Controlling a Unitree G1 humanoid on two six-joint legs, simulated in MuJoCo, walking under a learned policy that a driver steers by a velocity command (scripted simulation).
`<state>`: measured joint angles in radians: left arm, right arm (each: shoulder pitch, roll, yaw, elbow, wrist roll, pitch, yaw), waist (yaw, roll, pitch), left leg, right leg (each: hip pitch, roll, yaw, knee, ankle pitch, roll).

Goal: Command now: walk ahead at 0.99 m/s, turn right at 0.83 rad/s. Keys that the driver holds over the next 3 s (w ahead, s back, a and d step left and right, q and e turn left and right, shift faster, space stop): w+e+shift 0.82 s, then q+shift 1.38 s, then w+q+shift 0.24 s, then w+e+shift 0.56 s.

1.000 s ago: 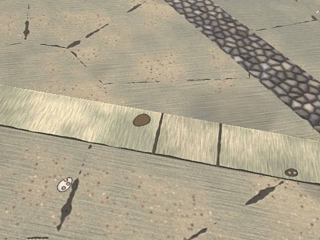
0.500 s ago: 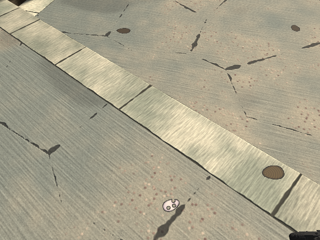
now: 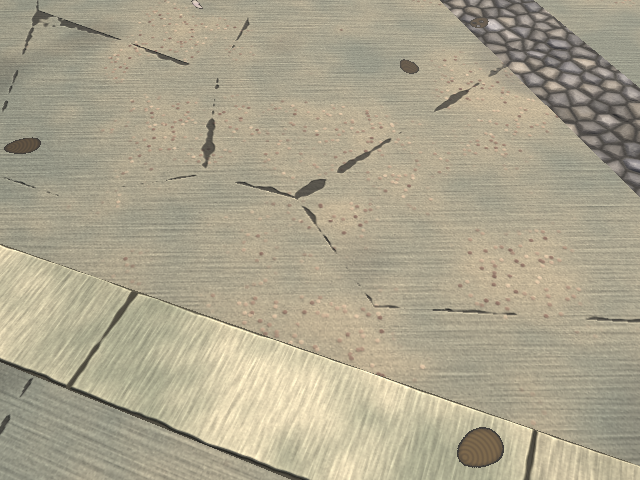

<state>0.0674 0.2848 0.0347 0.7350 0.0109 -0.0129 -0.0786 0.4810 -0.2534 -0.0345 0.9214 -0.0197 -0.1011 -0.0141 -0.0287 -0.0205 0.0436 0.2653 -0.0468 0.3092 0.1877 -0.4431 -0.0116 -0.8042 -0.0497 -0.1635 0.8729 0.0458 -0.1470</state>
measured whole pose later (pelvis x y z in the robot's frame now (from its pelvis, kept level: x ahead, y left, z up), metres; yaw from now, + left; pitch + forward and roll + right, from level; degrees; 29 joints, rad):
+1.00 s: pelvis +0.87 -0.26 -0.08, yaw -51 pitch +1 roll +3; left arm -0.02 0.25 0.00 0.79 0.07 -0.07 -0.03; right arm 0.52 -0.23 -0.01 0.99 0.03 -0.06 -0.03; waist -0.11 -0.06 0.10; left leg -0.12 -0.02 0.08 1.33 -0.57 0.00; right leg -0.36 0.06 -0.04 0.45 -0.08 -0.14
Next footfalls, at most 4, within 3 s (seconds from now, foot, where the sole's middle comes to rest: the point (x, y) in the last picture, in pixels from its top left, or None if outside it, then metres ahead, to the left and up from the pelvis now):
0.08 right None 0.28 -0.02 -0.75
0.50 left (306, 369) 0.71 0.05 -0.75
0.94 right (467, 312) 0.91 -0.37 -0.85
1.28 left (473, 219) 1.22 -0.44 -0.85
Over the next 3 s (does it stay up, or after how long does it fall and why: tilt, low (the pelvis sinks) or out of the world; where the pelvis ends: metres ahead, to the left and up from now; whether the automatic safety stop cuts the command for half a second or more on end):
stays up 1.51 -0.23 -0.12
